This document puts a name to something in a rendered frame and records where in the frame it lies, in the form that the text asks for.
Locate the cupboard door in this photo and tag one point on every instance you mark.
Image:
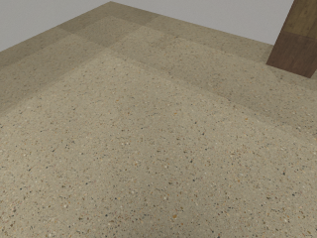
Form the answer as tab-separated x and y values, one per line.
303	19

